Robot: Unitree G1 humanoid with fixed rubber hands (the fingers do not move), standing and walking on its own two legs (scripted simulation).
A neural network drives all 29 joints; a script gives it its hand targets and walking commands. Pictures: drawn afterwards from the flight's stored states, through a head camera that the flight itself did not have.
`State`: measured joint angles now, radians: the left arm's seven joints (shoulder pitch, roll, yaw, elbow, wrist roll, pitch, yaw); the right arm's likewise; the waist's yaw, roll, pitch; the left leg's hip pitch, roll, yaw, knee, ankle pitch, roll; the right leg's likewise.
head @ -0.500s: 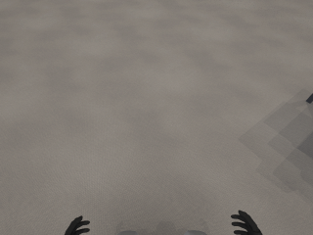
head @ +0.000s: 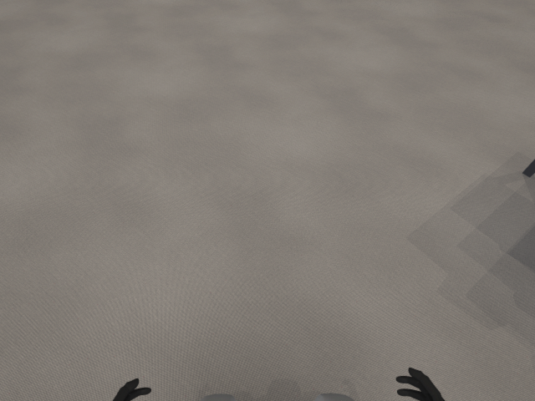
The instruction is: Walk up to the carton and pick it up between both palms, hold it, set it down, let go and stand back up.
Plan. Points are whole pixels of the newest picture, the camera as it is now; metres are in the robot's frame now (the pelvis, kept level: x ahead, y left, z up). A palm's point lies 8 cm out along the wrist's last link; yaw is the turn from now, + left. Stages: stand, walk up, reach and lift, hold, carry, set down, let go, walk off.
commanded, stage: stand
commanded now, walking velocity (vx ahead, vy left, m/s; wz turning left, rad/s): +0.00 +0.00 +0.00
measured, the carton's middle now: out of the picture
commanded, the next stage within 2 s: walk up in 0.30 s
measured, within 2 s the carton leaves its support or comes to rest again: neither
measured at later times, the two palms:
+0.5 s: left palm out of the picture +0.06 +0.25 -0.12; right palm out of the picture +0.08 -0.24 -0.12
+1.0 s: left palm (200, 381) +0.16 +0.12 -0.08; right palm out of the picture +0.03 -0.43 -0.13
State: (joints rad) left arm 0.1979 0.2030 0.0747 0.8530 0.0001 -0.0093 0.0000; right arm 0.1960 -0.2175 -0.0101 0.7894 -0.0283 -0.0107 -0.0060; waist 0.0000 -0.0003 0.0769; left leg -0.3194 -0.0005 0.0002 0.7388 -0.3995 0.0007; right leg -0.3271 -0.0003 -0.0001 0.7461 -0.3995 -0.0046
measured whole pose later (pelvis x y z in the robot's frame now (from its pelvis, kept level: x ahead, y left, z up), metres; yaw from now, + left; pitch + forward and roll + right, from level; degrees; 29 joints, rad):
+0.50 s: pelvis -0.01 +0.00 +0.00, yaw +0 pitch -2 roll +0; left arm 0.20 0.20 0.08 0.93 0.00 -0.01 0.00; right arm 0.20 -0.22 -0.01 0.85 -0.03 -0.02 -0.01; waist 0.00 0.00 0.07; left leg -0.32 0.00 0.00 0.74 -0.38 0.00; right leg -0.33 0.00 0.00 0.75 -0.38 -0.01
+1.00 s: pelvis +0.00 -0.15 +0.00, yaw -13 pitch -2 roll +5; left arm 0.21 0.30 0.13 0.80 0.00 0.03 -0.11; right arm 0.20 -0.30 -0.06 0.85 -0.04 -0.05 -0.02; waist 0.00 0.00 0.09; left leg -0.45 0.08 0.09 1.12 -0.44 -0.01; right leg -0.43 0.04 -0.01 0.79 -0.33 -0.09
